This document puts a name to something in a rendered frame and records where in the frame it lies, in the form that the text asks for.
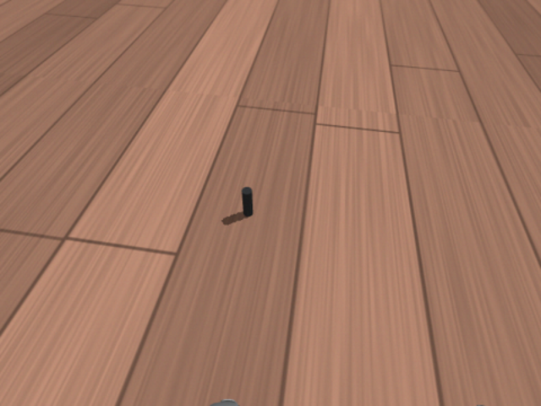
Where can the can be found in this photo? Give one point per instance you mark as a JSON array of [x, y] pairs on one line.
[[247, 201]]

